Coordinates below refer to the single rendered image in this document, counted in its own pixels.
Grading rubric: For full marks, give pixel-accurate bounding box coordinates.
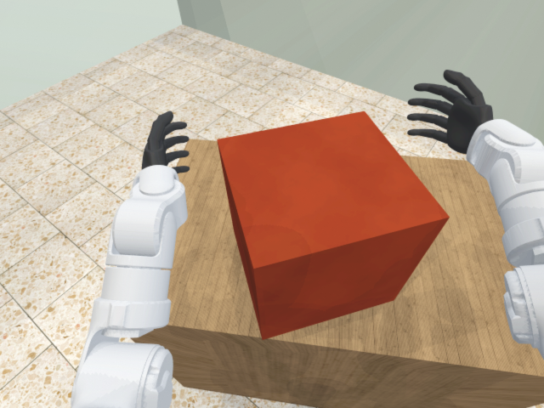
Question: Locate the left robot upper arm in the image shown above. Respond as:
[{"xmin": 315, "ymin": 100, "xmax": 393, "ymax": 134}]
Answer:
[{"xmin": 71, "ymin": 341, "xmax": 173, "ymax": 408}]

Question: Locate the right robot upper arm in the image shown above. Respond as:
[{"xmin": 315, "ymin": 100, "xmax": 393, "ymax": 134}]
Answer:
[{"xmin": 503, "ymin": 264, "xmax": 544, "ymax": 359}]

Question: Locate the right robot forearm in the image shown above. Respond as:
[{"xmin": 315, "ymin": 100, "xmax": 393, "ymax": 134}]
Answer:
[{"xmin": 466, "ymin": 119, "xmax": 544, "ymax": 268}]

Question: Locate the robot left hand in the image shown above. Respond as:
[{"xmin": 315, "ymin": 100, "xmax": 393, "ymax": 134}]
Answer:
[{"xmin": 142, "ymin": 111, "xmax": 190, "ymax": 173}]

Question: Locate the left robot forearm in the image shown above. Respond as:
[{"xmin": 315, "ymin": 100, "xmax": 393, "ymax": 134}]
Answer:
[{"xmin": 71, "ymin": 165, "xmax": 188, "ymax": 407}]

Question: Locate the robot right hand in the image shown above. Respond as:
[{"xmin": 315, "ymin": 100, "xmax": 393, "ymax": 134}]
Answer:
[{"xmin": 407, "ymin": 70, "xmax": 493, "ymax": 154}]

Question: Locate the carton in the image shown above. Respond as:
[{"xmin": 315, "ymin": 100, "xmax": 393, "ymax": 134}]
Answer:
[{"xmin": 217, "ymin": 111, "xmax": 449, "ymax": 340}]

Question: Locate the pedestal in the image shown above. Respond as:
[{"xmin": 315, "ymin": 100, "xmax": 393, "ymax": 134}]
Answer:
[{"xmin": 130, "ymin": 139, "xmax": 544, "ymax": 408}]

